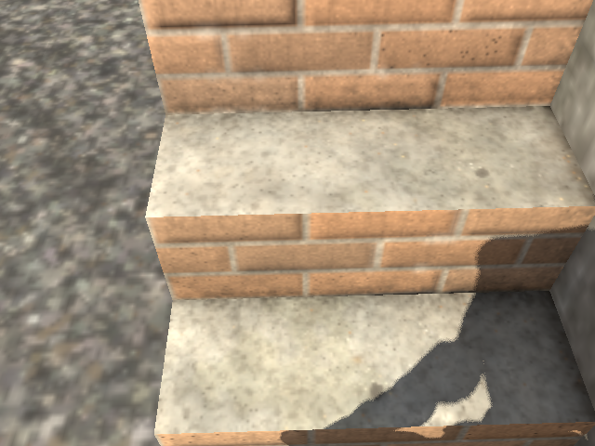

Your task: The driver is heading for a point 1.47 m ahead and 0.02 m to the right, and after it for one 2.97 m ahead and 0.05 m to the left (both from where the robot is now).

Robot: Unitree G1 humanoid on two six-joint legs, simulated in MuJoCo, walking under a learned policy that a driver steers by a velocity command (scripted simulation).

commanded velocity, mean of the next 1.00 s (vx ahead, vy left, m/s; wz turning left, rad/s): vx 0.37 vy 0.00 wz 0.00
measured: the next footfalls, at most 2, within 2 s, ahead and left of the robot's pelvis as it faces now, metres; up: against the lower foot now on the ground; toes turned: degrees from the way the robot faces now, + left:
right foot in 1.04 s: +0.17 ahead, -0.19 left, +0.22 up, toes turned -7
left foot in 1.54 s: -0.02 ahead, +0.03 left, +0.00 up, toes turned +3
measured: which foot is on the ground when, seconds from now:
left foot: down 0.00-1.00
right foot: down 0.00-0.72, up 0.74-1.00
